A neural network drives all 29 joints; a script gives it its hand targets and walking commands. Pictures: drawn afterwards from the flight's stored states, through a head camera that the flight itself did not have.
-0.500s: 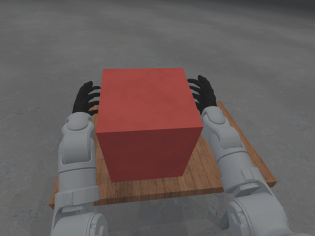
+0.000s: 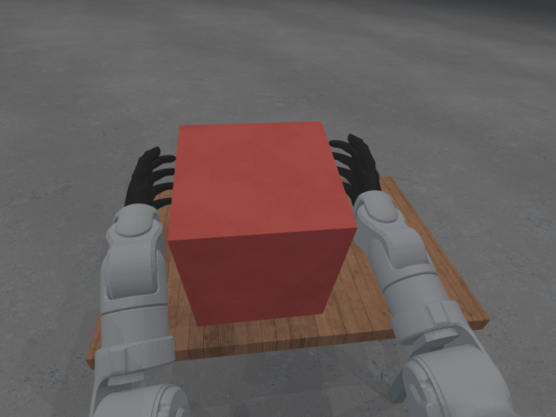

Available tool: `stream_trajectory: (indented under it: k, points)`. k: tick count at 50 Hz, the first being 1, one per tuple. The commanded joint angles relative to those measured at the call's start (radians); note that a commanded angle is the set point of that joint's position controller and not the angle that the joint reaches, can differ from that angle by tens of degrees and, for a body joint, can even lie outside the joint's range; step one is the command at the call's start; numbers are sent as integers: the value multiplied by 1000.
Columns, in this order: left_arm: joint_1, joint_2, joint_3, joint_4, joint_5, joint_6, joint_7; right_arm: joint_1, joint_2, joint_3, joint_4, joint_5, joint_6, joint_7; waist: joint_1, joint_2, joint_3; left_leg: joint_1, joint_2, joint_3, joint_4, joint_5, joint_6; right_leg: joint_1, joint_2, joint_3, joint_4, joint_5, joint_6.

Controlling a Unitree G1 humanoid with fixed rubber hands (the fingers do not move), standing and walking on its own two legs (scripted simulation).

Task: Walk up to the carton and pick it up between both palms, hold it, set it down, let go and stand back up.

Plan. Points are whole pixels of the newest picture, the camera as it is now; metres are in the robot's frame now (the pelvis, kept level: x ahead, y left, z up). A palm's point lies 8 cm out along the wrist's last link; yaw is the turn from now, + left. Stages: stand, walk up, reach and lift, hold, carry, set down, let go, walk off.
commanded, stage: hold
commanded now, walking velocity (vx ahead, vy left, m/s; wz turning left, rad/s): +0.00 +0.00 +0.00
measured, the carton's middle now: (257, 227) +0.38 +0.01 +0.11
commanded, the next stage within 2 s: none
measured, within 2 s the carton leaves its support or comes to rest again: neither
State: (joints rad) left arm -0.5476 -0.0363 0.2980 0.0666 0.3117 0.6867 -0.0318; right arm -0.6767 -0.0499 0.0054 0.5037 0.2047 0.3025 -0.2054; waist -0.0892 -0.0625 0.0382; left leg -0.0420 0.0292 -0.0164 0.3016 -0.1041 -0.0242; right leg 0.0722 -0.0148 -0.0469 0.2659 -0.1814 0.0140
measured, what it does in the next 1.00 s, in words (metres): stands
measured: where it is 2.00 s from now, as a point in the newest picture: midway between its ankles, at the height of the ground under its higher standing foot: outside the picture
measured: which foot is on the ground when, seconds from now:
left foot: down 0.00-1.00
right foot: down 0.00-1.00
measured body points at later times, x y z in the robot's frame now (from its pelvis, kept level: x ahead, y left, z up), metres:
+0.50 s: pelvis -0.01 +0.00 +0.00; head -0.06 +0.03 +0.45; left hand +0.36 +0.16 +0.19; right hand +0.37 -0.14 +0.20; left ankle +0.05 +0.13 -0.75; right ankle -0.01 -0.12 -0.75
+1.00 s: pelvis +0.00 +0.00 +0.00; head -0.05 +0.03 +0.45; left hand +0.37 +0.16 +0.19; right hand +0.37 -0.14 +0.20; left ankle +0.05 +0.13 -0.75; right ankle -0.01 -0.12 -0.75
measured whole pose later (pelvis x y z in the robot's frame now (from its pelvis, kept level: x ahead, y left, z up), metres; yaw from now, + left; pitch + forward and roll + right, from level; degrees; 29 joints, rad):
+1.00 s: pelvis +0.00 +0.00 +0.00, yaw +0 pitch -9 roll -1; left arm -0.53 -0.04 0.30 0.04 0.32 0.69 -0.04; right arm -0.66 -0.05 0.02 0.50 0.22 0.29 -0.21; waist -0.10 -0.08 0.03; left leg -0.03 0.03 -0.02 0.31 -0.12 -0.02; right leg 0.09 -0.01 -0.05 0.26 -0.19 0.01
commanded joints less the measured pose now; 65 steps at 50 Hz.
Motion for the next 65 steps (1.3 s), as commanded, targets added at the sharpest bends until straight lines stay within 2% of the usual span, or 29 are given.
stream_trajectory:
  k: [1,3,5,10,11,13,15,20,26,28,29,31,32,35,38,39,40,44,48,51,52,53,55,57,59,60,61,63,65]
  points:
    - [-589,-499,-492,-108,-140,-69,-150,-620,571,389,-280,70,-52,88,5,61,-361,206,-74,47,16,209,-7,-44,66,-41,-27,228,50]
    - [-586,-514,-505,-114,-153,-69,-153,-648,577,408,-332,80,-60,84,7,59,-412,217,-77,45,28,237,-8,-29,71,-42,-23,260,50]
    - [-600,-500,-501,-145,-150,-78,-154,-596,570,404,-288,77,-50,81,-6,61,-400,226,-77,48,23,236,-14,-35,70,-43,-23,254,52]
    - [-610,-494,-490,-102,-139,-71,-158,-625,569,371,-274,55,-50,89,3,56,-337,183,-73,55,-4,148,-4,-73,68,-40,-40,155,43]
    - [-630,-508,-519,-145,-153,-78,-153,-602,577,374,-273,54,-53,92,-8,78,-367,195,-69,51,-2,163,-12,-69,71,-42,-33,158,37]
    - [-652,-531,-542,-118,-166,-79,-146,-630,557,338,-262,42,-54,100,-25,96,-354,209,-61,45,-6,131,-22,-116,73,-48,-48,92,29]
    - [-643,-530,-545,-111,-162,-80,-141,-623,557,337,-259,36,-56,101,-29,94,-355,215,-63,46,-5,127,-19,-123,70,-45,-51,95,32]
    - [-629,-511,-488,-68,-129,-67,-143,-627,541,329,-205,33,-57,110,3,90,-317,185,-59,54,-21,97,-6,-108,64,-46,-50,61,27]
    - [-674,-525,-496,-71,-138,-73,-139,-658,555,312,-192,26,-66,119,-6,91,-368,200,-58,53,-18,102,-7,-110,68,-49,-42,60,29]
    - [-668,-523,-487,-54,-142,-78,-139,-679,551,307,-205,23,-71,119,-5,70,-367,194,-57,50,-20,87,0,-118,67,-48,-45,51,31]
    - [-688,-517,-477,-51,-138,-83,-138,-670,560,304,-176,21,-68,121,3,81,-357,186,-61,55,-25,70,3,-123,62,-43,-46,33,31]
    - [-695,-528,-493,-62,-152,-90,-136,-694,577,312,-217,19,-81,120,1,75,-402,183,-65,58,-13,87,4,-112,63,-42,-43,68,36]
    - [-665,-517,-481,-26,-142,-86,-136,-679,569,305,-200,16,-78,118,-1,74,-376,185,-65,56,-12,91,7,-104,63,-41,-45,77,33]
    - [-652,-510,-472,-38,-143,-92,-141,-667,571,325,-210,19,-78,110,1,47,-393,197,-70,59,0,130,5,-83,67,-42,-36,137,42]
    - [-620,-499,-441,-24,-118,-83,-155,-642,571,352,-196,36,-67,98,12,38,-360,192,-78,60,-1,151,9,-50,62,-36,-42,179,50]
    - [-593,-501,-448,-38,-120,-78,-158,-655,571,373,-246,45,-73,94,23,31,-383,198,-78,60,10,193,10,-31,67,-38,-35,218,50]
    - [-586,-493,-442,-49,-118,-78,-163,-623,575,378,-224,54,-66,88,10,25,-352,197,-81,55,13,212,7,-20,66,-37,-33,247,52]
    - [-615,-498,-480,-123,-127,-77,-166,-591,574,391,-246,77,-56,79,-9,72,-363,223,-82,52,27,265,-16,-19,66,-39,-22,289,54]
    - [-641,-519,-544,-178,-162,-80,-149,-585,561,370,-282,73,-59,86,-36,117,-375,237,-70,44,32,272,-38,-63,69,-44,-29,230,39]
    - [-599,-526,-561,-160,-162,-70,-142,-607,552,383,-333,71,-63,87,-28,109,-394,240,-71,39,34,245,-34,-71,72,-49,-29,212,39]
    - [-602,-516,-552,-167,-157,-73,-142,-576,548,373,-294,65,-53,86,-33,101,-359,234,-69,36,28,246,-35,-71,72,-51,-28,220,40]
    - [-575,-506,-529,-128,-144,-63,-146,-586,537,367,-291,63,-48,88,-23,88,-334,223,-67,41,16,213,-25,-66,70,-46,-36,193,39]
    - [-568,-511,-546,-166,-155,-63,-145,-594,541,390,-330,73,-53,88,-14,97,-364,232,-65,40,24,243,-29,-61,75,-48,-29,207,34]
    - [-560,-492,-500,-123,-136,-55,-152,-596,537,387,-303,63,-45,89,-2,50,-326,219,-66,47,7,192,-12,-75,73,-49,-41,170,39]
    - [-586,-500,-498,-134,-145,-59,-155,-610,552,384,-303,60,-50,94,3,41,-340,199,-63,49,-9,158,-6,-70,71,-47,-42,136,36]
    - [-564,-496,-488,-93,-134,-53,-155,-625,544,379,-305,50,-52,95,9,31,-324,196,-63,52,-9,154,-1,-71,71,-47,-49,136,35]
    - [-591,-504,-502,-132,-142,-60,-153,-612,544,376,-290,56,-52,96,1,57,-353,211,-62,50,-4,174,-8,-72,71,-43,-39,140,32]
    - [-622,-510,-513,-145,-153,-66,-149,-621,552,366,-282,56,-54,100,-3,67,-373,222,-64,51,6,184,-12,-80,74,-47,-40,134,32]
    - [-612,-508,-510,-119,-145,-65,-146,-614,544,357,-269,47,-53,103,-9,78,-353,213,-65,50,2,162,-12,-92,67,-43,-44,129,31]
